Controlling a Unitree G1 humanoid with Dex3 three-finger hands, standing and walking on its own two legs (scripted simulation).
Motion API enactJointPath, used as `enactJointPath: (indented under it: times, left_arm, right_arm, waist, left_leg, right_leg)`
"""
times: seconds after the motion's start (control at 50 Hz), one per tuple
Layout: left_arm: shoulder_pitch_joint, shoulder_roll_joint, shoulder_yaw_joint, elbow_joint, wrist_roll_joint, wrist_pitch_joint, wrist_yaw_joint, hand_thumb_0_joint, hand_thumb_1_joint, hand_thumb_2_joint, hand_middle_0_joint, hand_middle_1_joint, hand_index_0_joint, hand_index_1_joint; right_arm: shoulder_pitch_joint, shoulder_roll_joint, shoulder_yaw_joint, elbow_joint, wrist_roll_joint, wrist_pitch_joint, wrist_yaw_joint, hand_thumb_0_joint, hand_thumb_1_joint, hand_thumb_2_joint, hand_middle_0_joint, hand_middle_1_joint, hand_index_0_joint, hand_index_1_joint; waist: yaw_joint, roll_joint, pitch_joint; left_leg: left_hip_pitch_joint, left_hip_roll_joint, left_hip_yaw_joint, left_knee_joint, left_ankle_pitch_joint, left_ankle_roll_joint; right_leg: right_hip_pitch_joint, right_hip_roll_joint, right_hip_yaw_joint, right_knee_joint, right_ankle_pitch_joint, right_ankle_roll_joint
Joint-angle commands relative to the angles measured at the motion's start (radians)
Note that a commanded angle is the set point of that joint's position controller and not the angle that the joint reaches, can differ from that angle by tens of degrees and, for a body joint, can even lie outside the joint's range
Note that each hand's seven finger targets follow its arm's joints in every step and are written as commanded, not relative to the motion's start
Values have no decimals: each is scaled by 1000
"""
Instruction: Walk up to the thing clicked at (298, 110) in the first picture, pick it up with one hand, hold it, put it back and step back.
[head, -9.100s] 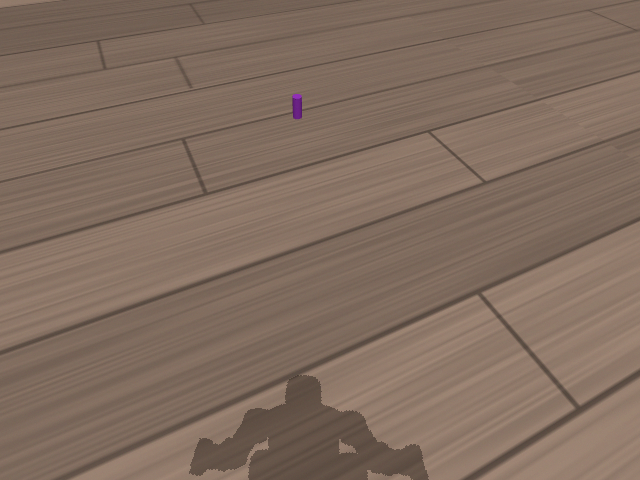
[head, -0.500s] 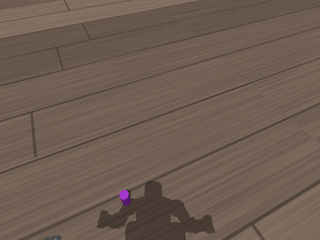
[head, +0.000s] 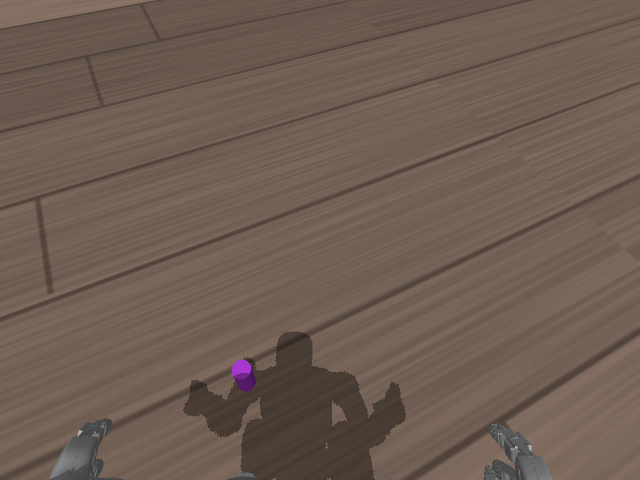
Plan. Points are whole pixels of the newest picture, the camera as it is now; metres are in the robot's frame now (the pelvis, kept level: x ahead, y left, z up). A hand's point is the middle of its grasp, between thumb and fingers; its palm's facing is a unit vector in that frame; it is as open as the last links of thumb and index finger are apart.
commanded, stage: go down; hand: left
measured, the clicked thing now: (244, 376) +0.43 +0.19 -0.68
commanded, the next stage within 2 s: none
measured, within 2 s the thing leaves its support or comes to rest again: neither
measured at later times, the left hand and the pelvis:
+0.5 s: hand out of the picture +0.14 +0.26 -0.15, palm faces +0.04 -0.94 -0.34, open 17.0 cm; pelvis +0.00 +0.00 -0.04, yaw +1 degrees
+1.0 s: hand (125, 438) +0.21 +0.29 -0.22, palm faces +0.10 -0.96 -0.25, open 17.1 cm; pelvis -0.04 +0.00 -0.12, yaw +0 degrees
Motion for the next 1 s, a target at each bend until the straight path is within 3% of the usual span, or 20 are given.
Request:
enactJointPath:
  times: [0.0,0.04,0.1,0.12,0.14,0.2,0.3,0.54,0.62,0.66,0.68,0.72,0.8,0.84,0.88,0.92,0.98]
  left_arm:
    - [24,200,67,-243,5,4,12,0,-489,150,-97,-123,-73,-144]
    - [75,186,60,-276,-3,23,9,0,-492,187,-93,-168,-75,-183]
    - [121,190,67,-325,-10,59,10,0,-510,105,-99,-85,-75,-105]
    - [87,207,76,-426,-15,61,12,0,-496,104,-93,-79,-72,-98]
    - [152,191,73,-358,-15,76,12,0,-486,105,-94,-77,-72,-96]
    - [143,205,75,-498,-25,93,6,0,-494,91,-94,-71,-73,-89]
    - [220,201,92,-495,-36,123,5,0,-497,87,-93,-60,-73,-78]
    - [255,215,130,-575,-57,114,-7,0,-484,85,-84,-56,-70,-69]
    - [257,208,127,-611,-63,93,-12,0,-481,86,-85,-59,-70,-72]
    - [257,217,138,-555,-64,82,-11,0,-504,93,-84,-64,-68,-77]
    - [190,229,137,-592,-62,66,-10,0,-491,89,-80,-58,-65,-70]
    - [122,243,158,-512,-68,30,-11,0,-494,85,-82,-57,-70,-67]
    - [-30,272,200,-383,-98,-87,-53,0,-486,77,-79,-57,-76,-59]
    - [-111,317,233,-342,-114,-171,-90,0,-513,68,-82,-70,-84,-66]
    - [-197,332,243,-296,-129,-259,-131,0,-539,63,-84,-77,-85,-73]
    - [-206,361,280,-223,-146,-328,-170,0,-428,29,-58,0,-49,0]
    - [-224,427,352,-101,-162,-417,-218,0,-459,33,-50,-4,-43,-4]
  right_arm:
    - [-3,-151,-62,-141,3,-57,-21,0,-789,-868,200,300,200,300]
    - [-5,-144,-57,-150,1,-63,-29,0,-795,-869,201,300,200,300]
    - [0,-138,-52,-165,-3,-71,-41,0,-793,-869,200,300,200,300]
    - [-18,-139,-54,-198,-2,-77,-47,0,-791,-869,200,300,200,300]
    - [-4,-137,-52,-179,-3,-77,-50,0,-794,-870,200,300,200,300]
    - [-17,-136,-51,-223,-5,-88,-61,0,-804,-872,200,300,200,300]
    - [-8,-129,-46,-230,-10,-96,-75,0,-822,-877,200,300,200,300]
    - [-21,-115,-38,-272,-12,-117,-95,0,-847,-882,200,300,200,300]
    - [-13,-117,-41,-276,-14,-126,-97,0,-846,-882,200,300,200,300]
    - [-4,-118,-40,-248,-17,-128,-99,0,-844,-881,200,300,200,300]
    - [-21,-118,-38,-271,-17,-136,-100,0,-846,-882,200,300,200,300]
    - [-12,-123,-36,-237,-19,-145,-99,0,-860,-885,200,300,200,300]
    - [-22,-138,-41,-216,-21,-175,-90,0,-895,-893,200,300,200,300]
    - [-28,-143,-42,-205,-20,-189,-81,0,-924,-900,200,300,200,300]
    - [-30,-150,-44,-196,-20,-202,-71,0,-934,-901,200,300,200,300]
    - [-30,-164,-45,-186,-17,-203,-64,0,-917,-900,200,300,200,300]
    - [-29,-187,-43,-175,-16,-182,-53,0,-890,-893,200,299,200,299]
  waist:
    - [-9,59,-222]
    - [-8,50,-217]
    - [-19,51,-236]
    - [-7,59,-266]
    - [-15,43,-231]
    - [-14,87,-288]
    - [-18,56,-290]
    - [-15,66,-260]
    - [-22,88,-297]
    - [-32,81,-259]
    - [-34,81,-263]
    - [-51,76,-228]
    - [-51,58,-224]
    - [-36,74,-263]
    - [-44,75,-331]
    - [-22,101,-399]
    - [11,112,-459]
  left_leg:
    - [98,-36,8,-29,298,17]
    - [67,-37,6,3,295,20]
    - [39,-35,2,45,312,24]
    - [32,-37,1,59,327,25]
    - [12,-36,-1,66,307,25]
    - [23,-29,-11,90,338,23]
    - [-34,-29,-18,145,357,31]
    - [-155,-37,-19,179,169,34]
    - [-141,-33,-23,193,184,32]
    - [-169,-30,-27,199,150,33]
    - [-183,-30,-27,208,141,34]
    - [-240,-28,-30,234,78,38]
    - [-354,-29,-23,307,-21,43]
    - [-404,-32,-16,362,-50,44]
    - [-454,-32,-19,423,-61,45]
    - [-471,-33,-26,465,-46,41]
    - [-535,-30,-48,522,-47,33]
  right_leg:
    - [15,53,-32,-13,254,-40]
    - [2,50,-33,8,255,-37]
    - [-20,47,-31,41,276,-34]
    - [-20,45,-31,49,294,-33]
    - [-40,48,-33,58,273,-32]
    - [-61,50,-37,93,282,-36]
    - [-85,49,-38,128,298,-33]
    - [-171,51,-38,156,141,-40]
    - [-183,52,-36,180,152,-43]
    - [-212,56,-40,191,122,-41]
    - [-227,54,-38,197,115,-43]
    - [-281,53,-33,218,65,-42]
    - [-389,44,-13,290,-21,-44]
    - [-443,37,0,346,-51,-48]
    - [-496,35,13,408,-62,-49]
    - [-558,36,7,476,-49,-54]
    - [-639,36,-4,567,-61,-60]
